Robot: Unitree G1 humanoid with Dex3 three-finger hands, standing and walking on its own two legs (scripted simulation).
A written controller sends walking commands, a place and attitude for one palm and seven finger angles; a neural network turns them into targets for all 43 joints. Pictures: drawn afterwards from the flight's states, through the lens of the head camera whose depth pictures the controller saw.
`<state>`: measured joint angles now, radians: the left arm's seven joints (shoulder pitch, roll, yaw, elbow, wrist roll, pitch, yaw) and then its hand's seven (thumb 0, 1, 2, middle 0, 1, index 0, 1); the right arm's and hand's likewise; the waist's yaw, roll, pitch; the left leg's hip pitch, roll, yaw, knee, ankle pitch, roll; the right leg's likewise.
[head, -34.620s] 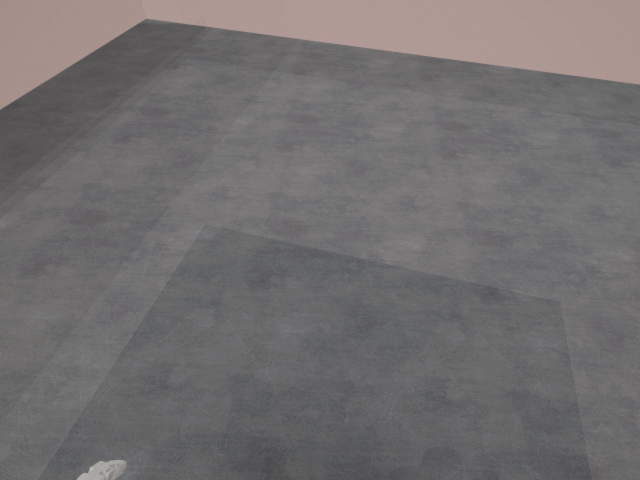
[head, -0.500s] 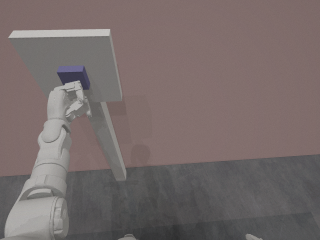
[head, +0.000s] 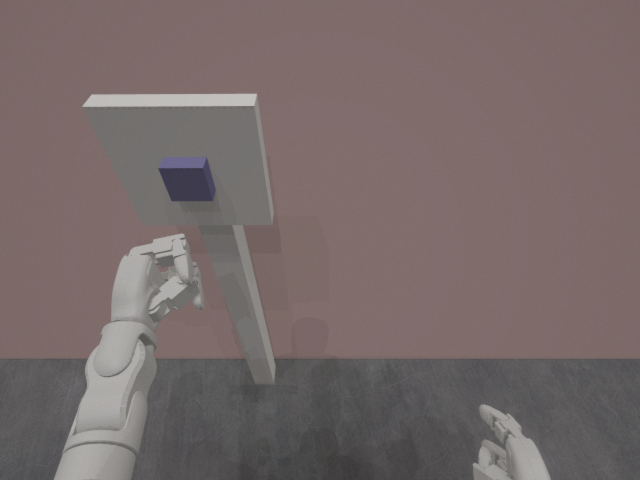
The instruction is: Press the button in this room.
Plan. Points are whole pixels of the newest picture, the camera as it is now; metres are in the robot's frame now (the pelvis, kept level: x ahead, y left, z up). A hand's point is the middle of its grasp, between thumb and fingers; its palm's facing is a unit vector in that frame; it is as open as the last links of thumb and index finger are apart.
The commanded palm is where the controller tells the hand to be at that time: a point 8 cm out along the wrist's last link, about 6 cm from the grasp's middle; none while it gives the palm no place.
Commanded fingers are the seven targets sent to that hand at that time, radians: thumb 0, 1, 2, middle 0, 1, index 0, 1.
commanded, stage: draw the hand back to the body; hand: left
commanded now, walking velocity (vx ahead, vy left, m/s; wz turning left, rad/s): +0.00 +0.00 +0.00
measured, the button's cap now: (189, 178) +0.48 +0.22 +0.12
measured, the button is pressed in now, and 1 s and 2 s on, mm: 0 0 0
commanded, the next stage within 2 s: step back with the hand held close in 1.58 s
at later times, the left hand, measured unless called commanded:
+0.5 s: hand (157, 301) +0.27 +0.19 +0.13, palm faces +0.10 -0.99 -0.03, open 3.1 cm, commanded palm +0.24 +0.24 +0.13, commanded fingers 0.00 0.90 0.90 -1.30 -1.50 -1.30 -1.50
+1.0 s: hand (92, 333) +0.22 +0.23 +0.15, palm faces +0.33 -0.89 -0.30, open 3.1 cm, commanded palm +0.17 +0.27 +0.18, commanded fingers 0.00 0.90 0.90 -1.30 -1.50 -1.30 -1.50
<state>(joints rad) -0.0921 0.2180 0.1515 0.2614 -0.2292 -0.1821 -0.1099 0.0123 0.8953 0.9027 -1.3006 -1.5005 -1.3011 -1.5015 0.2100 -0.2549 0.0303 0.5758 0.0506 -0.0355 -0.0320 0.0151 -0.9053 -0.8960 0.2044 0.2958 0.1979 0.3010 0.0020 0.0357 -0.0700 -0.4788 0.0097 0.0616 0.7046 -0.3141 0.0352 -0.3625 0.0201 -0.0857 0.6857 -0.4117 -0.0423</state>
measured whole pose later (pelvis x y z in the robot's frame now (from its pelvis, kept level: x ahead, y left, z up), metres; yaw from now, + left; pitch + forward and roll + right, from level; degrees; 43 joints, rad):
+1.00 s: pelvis +0.00 +0.00 +0.03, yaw -1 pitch -4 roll +0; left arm 0.36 0.30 0.19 -0.28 -0.08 -0.06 0.10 0.01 0.89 0.90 -1.30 -1.50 -1.30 -1.50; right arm 0.17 -0.24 0.05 0.61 0.01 -0.05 -0.06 0.02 -0.90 -0.90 0.21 0.30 0.20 0.30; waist 0.06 0.06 0.03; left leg -0.13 -0.01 0.07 0.38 -0.18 0.03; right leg -0.01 0.03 -0.06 0.35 -0.26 -0.04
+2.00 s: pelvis -0.01 +0.01 +0.02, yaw -1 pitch +0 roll -1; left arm 0.62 0.37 0.32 -0.54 -0.07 -0.12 0.10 0.01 0.89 0.90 -1.30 -1.50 -1.30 -1.50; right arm 0.18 -0.25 0.00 0.54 0.01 0.04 -0.06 0.02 -0.90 -0.90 0.21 0.30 0.20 0.30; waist 0.02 0.05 0.02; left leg -0.28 0.01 0.09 0.45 -0.18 0.05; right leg -0.16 0.03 -0.05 0.40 -0.25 -0.02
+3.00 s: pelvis -0.15 +0.05 +0.01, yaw -3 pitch +2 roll -5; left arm 0.59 0.47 0.36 -0.66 -0.09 -0.26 0.11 0.01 0.88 0.90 -1.31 -1.50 -1.31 -1.50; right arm 0.12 -0.18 0.03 0.60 -0.01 -0.05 -0.03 0.02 -0.90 -0.90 0.21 0.30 0.20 0.30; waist 0.00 0.01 0.00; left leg -0.52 0.01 0.06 0.43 0.02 0.04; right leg -0.11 0.07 -0.03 0.44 -0.37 0.00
